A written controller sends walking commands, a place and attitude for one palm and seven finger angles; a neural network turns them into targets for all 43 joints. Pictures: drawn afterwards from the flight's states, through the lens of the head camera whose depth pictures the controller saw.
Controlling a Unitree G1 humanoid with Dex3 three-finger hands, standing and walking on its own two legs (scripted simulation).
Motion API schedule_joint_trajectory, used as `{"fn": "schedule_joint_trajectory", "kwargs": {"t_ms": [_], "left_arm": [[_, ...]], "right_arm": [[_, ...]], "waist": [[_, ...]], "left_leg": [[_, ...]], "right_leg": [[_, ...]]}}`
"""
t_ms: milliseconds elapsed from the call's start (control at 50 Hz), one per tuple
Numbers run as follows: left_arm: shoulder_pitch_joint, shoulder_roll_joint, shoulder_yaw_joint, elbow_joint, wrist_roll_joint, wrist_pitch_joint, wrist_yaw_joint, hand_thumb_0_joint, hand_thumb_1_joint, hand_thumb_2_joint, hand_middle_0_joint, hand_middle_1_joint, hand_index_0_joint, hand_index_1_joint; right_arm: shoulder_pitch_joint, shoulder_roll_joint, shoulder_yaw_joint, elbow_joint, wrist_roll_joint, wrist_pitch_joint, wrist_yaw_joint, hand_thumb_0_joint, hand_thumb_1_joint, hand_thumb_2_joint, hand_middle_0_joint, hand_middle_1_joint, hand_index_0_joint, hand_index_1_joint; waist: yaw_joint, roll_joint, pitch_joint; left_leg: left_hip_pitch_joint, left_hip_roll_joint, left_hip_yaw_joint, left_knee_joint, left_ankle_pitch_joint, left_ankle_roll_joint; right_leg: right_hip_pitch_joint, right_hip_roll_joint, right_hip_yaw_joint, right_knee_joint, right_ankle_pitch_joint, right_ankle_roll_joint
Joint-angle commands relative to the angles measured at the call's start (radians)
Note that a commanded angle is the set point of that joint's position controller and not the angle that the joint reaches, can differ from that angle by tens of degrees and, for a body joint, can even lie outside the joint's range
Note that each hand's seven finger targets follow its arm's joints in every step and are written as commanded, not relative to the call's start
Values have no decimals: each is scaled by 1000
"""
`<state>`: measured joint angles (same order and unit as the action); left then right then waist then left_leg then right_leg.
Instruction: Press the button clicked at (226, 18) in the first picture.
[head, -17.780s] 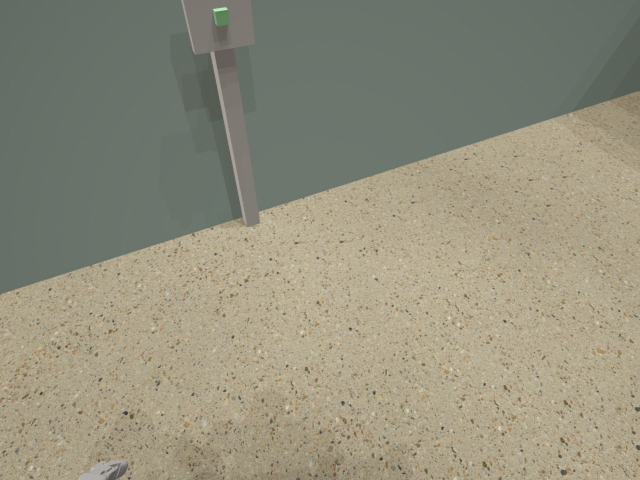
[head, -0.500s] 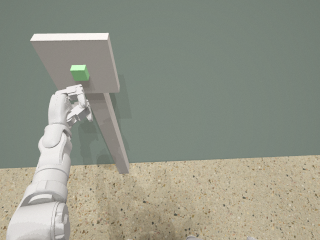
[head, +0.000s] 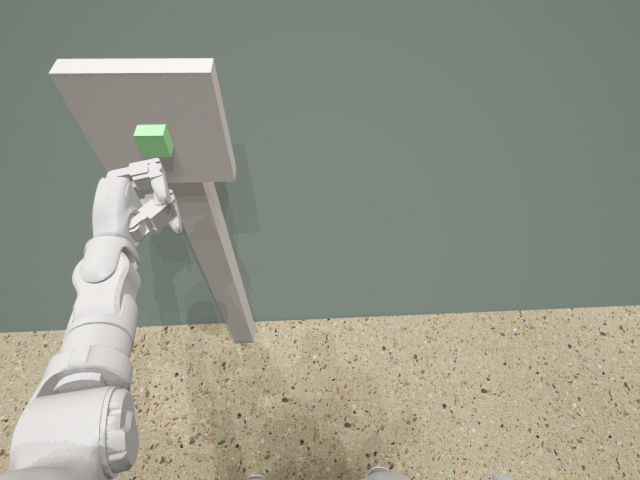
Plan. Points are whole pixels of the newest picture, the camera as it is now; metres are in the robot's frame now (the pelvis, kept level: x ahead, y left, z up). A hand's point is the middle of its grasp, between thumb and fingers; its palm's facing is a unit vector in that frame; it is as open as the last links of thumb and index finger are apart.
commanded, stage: press the button with the knuckle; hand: left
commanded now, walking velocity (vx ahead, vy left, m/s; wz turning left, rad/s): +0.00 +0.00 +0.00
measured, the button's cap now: (154, 139) +0.52 +0.22 +0.12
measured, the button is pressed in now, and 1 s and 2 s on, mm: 0 7 0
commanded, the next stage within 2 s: hold the button down briefly in 0.94 s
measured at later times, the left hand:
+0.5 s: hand (178, 184) +0.47 +0.19 +0.09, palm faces +0.06 -1.00 -0.02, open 3.2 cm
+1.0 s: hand (175, 178) +0.48 +0.19 +0.09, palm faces +0.02 -1.00 -0.02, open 3.5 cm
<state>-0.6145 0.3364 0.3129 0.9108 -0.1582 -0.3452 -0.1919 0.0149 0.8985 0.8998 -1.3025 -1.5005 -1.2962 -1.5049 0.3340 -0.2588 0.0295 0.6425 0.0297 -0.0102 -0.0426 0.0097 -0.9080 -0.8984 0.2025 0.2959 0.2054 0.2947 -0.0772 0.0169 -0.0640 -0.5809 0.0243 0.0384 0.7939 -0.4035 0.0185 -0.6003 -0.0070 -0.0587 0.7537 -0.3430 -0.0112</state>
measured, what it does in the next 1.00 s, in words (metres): stands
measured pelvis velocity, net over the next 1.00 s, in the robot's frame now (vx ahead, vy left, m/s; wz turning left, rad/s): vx -0.03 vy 0.00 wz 0.01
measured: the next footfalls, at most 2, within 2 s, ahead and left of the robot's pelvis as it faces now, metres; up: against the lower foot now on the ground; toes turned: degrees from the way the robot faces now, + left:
none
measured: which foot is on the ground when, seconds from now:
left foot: down 0.00-1.00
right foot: down 0.00-1.00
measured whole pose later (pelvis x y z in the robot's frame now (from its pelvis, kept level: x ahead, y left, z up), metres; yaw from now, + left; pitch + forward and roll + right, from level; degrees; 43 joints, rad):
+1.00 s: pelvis -0.03 +0.00 -0.02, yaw +1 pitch +16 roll -2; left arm -0.97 0.53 0.38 1.29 -0.07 -0.38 -0.24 0.01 0.88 0.92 -1.30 -1.50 -1.54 -1.50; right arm 0.39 -0.29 0.05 0.65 0.01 0.00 -0.05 0.01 -0.91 -0.90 0.20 0.30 0.21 0.29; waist -0.17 0.02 -0.06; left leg -0.79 0.03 0.00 0.90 -0.39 0.02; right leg -0.78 0.00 -0.09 0.82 -0.32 -0.02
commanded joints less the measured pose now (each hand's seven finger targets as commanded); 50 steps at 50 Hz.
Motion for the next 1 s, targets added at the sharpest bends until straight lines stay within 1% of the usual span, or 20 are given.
{"fn": "schedule_joint_trajectory", "kwargs": {"t_ms": [0,40,60,100,180,280,300,340,380,420,460,500,540,620,700,740,800,860,920,980], "left_arm": [[-452,289,82,-169,-4,-64,5,0,900,900,-1300,-1500,-1300,-1500],[-435,260,59,-193,2,-73,-2,0,900,900,-1300,-1500,-1300,-1500],[-446,230,38,-200,-1,-73,-6,0,900,900,-1300,-1500,-1300,-1500],[-415,252,65,-144,-12,-69,-9,0,900,900,-1300,-1500,-1300,-1500],[-477,245,43,-118,0,-58,-18,0,900,900,-1300,-1500,-1300,-1500],[-569,239,40,-111,10,-83,9,0,900,900,-1300,-1500,-1300,-1500],[-589,262,54,-86,15,-86,15,0,900,900,-1300,-1500,-1300,-1500],[-591,293,78,-68,26,-90,21,0,900,900,-1300,-1500,-1300,-1500],[-590,291,72,-72,38,-97,23,0,900,900,-1300,-1500,-1300,-1500],[-632,277,51,-47,44,-99,23,0,900,900,-1300,-1500,-1300,-1500],[-657,298,62,-18,42,-96,20,0,900,900,-1300,-1500,-1300,-1500],[-700,307,63,-7,45,-94,18,0,900,900,-1300,-1500,-1300,-1500],[-717,316,70,2,43,-93,16,0,900,900,-1300,-1500,-1300,-1500],[-741,340,85,28,39,-95,14,0,900,900,-1300,-1500,-1300,-1500],[-823,371,77,73,56,-87,9,0,900,900,-1300,-1500,-1300,-1500],[-827,414,103,92,60,-85,10,0,900,900,-1300,-1500,-1300,-1500],[-870,420,92,122,59,-76,2,0,900,900,-1300,-1500,-1300,-1500],[-903,481,119,143,56,-69,-3,0,900,900,-1300,-1500,-1300,-1500],[-952,490,115,129,56,-72,-5,0,900,900,-1300,-1500,-1300,-1500],[-969,487,100,151,59,-71,4,0,900,900,-1300,-1500,-1300,-1500]], "right_arm": [[68,-156,-58,-87,-8,-28,-12,0,-900,-900,200,300,200,300],[66,-147,-57,-98,-7,-27,-7,0,-900,-900,200,300,200,300],[70,-145,-58,-97,-9,-27,-4,0,-900,-900,200,300,200,300],[86,-154,-63,-90,-10,-21,-2,0,-900,-900,200,300,200,300],[90,-155,-62,-91,-7,-10,-1,0,-900,-900,200,300,200,300],[111,-156,-67,-74,-15,-7,3,0,-900,-900,200,300,200,300],[121,-160,-66,-66,-18,-4,3,0,-900,-900,200,300,200,300],[125,-161,-66,-65,-19,-2,4,0,-900,-900,200,300,200,300],[126,-158,-64,-70,-22,2,6,0,-900,-900,200,300,200,300],[131,-158,-62,-65,-23,6,9,0,-900,-900,200,300,200,300],[136,-164,-62,-60,-22,9,6,0,-900,-900,200,300,200,300],[146,-168,-63,-54,-23,9,3,0,-900,-900,200,300,200,300],[151,-168,-63,-48,-24,8,2,0,-900,-900,200,300,200,300],[164,-173,-60,-46,-27,8,3,0,-900,-900,200,300,200,300],[167,-177,-51,-40,-27,6,-2,0,-900,-900,200,300,200,300],[175,-184,-52,-40,-27,3,-4,0,-900,-900,200,300,200,300],[184,-187,-46,-37,-27,0,-7,0,-900,-900,200,300,200,300],[192,-198,-42,-39,-26,-6,-13,0,-900,-900,200,300,200,300],[197,-199,-40,-44,-27,-12,-14,0,-900,-900,200,300,200,300],[195,-204,-35,-46,-27,-21,-15,0,-900,-900,200,300,200,300]], "waist": [[-7,4,-353],[3,81,-393],[-6,99,-401],[-11,-18,-379],[-23,46,-341],[-39,60,-384],[-46,21,-376],[-39,25,-402],[-36,71,-415],[-55,56,-387],[-64,29,-373],[-78,29,-386],[-77,73,-401],[-85,30,-409],[-116,51,-342],[-112,63,-383],[-133,67,-371],[-141,48,-377],[-148,99,-410],[-158,89,-372]], "left_leg": [[125,-18,-41,-100,286,5],[167,-19,-41,-95,349,-1],[191,-15,-43,-90,373,-4],[152,-10,-46,-84,369,3],[134,-13,-40,-88,326,1],[174,-9,-55,-73,344,-2],[161,-7,-58,-68,334,1],[142,-12,-52,-67,331,3],[155,-12,-49,-62,354,0],[146,-8,-56,-60,337,1],[114,-10,-54,-60,297,5],[116,-10,-59,-55,284,7],[136,-10,-62,-52,287,4],[107,-11,-62,-46,278,8],[47,-14,-64,-45,185,14],[43,-16,-65,-42,172,14],[20,-16,-67,-33,152,16],[-26,-16,-70,-29,113,18],[-11,-15,-73,-24,99,17],[-39,-12,-82,-28,34,17]], "right_leg": [[201,23,41,-66,306,-12],[197,22,39,-52,343,-17],[176,24,33,-50,349,-16],[189,31,32,-55,357,-11],[149,27,33,-57,322,-13],[108,31,30,-48,300,-11],[107,33,30,-46,296,-11],[132,31,37,-41,309,-9],[123,29,36,-34,322,-10],[95,32,34,-36,301,-9],[97,33,38,-42,281,-7],[87,34,38,-41,268,-7],[68,33,39,-42,259,-8],[86,36,42,-44,264,-4],[44,33,50,-56,187,-2],[52,32,54,-54,171,0],[33,33,56,-54,156,1],[39,31,63,-57,120,7],[15,32,62,-53,95,6],[-26,33,57,-57,25,6]]}}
